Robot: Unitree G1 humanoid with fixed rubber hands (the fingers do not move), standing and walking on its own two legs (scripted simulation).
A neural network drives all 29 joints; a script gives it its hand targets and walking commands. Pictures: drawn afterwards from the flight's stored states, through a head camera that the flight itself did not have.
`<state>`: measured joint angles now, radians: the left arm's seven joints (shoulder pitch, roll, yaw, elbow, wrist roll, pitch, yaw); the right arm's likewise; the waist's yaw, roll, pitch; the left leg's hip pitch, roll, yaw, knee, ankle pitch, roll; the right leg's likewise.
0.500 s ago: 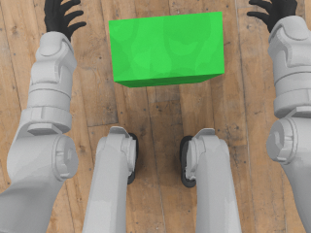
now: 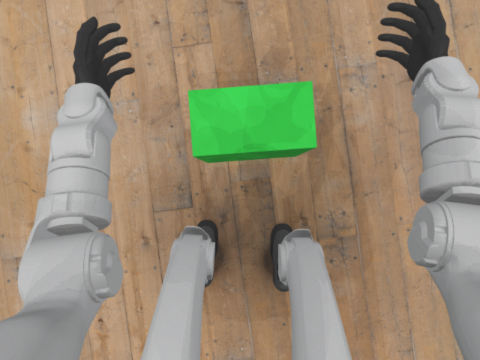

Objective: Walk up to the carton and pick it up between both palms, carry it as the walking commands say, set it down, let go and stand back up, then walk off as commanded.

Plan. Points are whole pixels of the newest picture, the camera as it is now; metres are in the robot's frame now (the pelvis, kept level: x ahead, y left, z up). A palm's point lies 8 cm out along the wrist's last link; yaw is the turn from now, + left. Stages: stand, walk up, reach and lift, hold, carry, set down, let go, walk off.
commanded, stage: set down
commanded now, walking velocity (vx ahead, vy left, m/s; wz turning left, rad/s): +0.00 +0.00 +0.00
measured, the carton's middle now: (250, 129) +0.50 -0.01 -0.46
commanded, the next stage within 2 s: let go in 0.30 s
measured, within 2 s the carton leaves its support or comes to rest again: neither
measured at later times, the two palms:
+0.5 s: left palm (66, 90) +0.46 +0.22 -0.03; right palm (457, 69) +0.49 -0.24 -0.03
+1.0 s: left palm out of the picture +0.30 +0.24 +0.09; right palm out of the picture +0.33 -0.22 +0.09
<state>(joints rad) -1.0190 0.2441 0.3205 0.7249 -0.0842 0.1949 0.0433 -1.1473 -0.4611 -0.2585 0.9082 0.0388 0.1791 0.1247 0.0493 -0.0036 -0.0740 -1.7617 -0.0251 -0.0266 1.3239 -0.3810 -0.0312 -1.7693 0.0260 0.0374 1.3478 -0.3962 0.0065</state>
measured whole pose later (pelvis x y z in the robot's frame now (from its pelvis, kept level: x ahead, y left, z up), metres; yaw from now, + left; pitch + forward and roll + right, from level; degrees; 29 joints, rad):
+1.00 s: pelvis +0.10 +0.01 +0.17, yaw -1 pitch +13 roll +0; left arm 0.06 0.19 0.07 0.48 0.00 0.03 -0.05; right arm -0.02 -0.20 -0.12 0.54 -0.02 0.02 0.05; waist 0.02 0.01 -0.01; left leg -0.53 -0.02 -0.04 0.58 -0.28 0.00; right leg -0.53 0.01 0.04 0.58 -0.29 0.01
